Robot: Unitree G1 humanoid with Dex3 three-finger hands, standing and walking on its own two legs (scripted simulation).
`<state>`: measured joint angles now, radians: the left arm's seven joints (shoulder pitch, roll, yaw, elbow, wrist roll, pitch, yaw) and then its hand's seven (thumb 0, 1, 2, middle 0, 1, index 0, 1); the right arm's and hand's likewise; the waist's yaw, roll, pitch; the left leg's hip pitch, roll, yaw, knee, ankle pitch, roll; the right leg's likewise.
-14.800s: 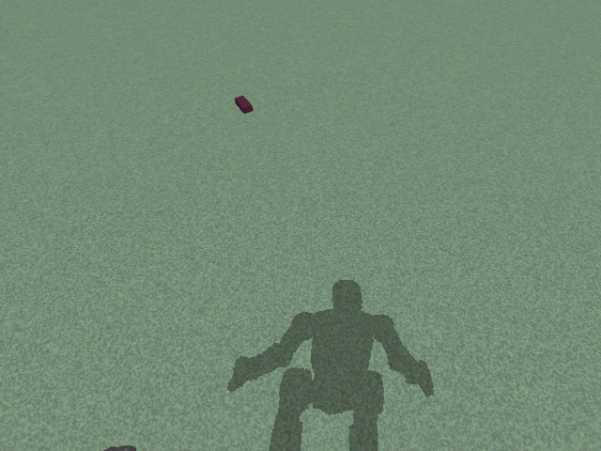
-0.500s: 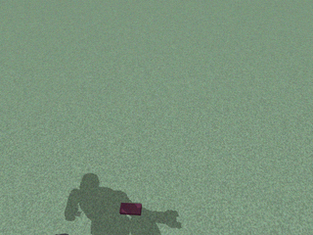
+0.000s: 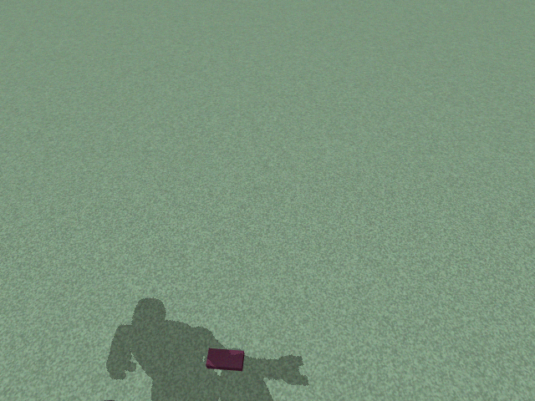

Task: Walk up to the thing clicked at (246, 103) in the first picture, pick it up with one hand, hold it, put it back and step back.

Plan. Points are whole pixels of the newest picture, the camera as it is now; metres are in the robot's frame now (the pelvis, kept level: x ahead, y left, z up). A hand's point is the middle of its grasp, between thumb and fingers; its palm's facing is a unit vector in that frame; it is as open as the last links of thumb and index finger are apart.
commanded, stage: stand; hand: left
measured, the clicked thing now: (225, 359) +0.36 +0.19 -0.77
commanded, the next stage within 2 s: rise first in 1.52 s
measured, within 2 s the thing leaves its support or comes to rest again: neither
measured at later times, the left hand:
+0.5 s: hand out of the picture +0.06 +0.26 -0.16, palm faces -0.02 -0.94 -0.35, open 7.4 cm
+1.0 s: hand out of the picture +0.07 +0.27 -0.16, palm faces -0.01 -0.94 -0.34, open 7.4 cm
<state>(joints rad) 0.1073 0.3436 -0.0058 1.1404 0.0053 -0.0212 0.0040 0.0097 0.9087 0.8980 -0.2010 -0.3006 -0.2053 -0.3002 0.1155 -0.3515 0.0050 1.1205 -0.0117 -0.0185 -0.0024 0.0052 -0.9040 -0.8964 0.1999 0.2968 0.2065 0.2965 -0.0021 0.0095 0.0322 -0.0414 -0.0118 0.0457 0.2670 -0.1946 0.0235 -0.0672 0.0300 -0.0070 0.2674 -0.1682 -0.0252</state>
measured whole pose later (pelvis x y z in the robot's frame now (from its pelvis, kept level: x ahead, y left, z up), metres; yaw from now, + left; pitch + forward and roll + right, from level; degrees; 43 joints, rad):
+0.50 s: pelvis -0.01 +0.01 +0.00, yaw +1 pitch -2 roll +0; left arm 0.12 0.34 -0.01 1.15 0.01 -0.02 0.00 0.01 0.91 0.90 -0.20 -0.30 -0.20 -0.30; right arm 0.13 -0.35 0.00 1.14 -0.01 -0.02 0.00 0.01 -0.90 -0.90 0.20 0.30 0.21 0.30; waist 0.00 0.01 0.04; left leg -0.05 -0.03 0.04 0.26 -0.18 0.04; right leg -0.08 0.01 -0.01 0.27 -0.17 -0.01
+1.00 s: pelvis +0.00 +0.02 +0.00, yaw +1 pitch -2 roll +0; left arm 0.11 0.34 -0.01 1.13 0.01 -0.02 0.00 0.01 0.91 0.90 -0.20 -0.30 -0.20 -0.30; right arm 0.12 -0.35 0.01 1.13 -0.01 -0.02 0.00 0.01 -0.90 -0.90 0.20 0.30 0.21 0.30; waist 0.00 0.01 0.04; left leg -0.05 -0.04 0.03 0.27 -0.19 0.05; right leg -0.08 0.00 -0.02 0.27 -0.17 0.00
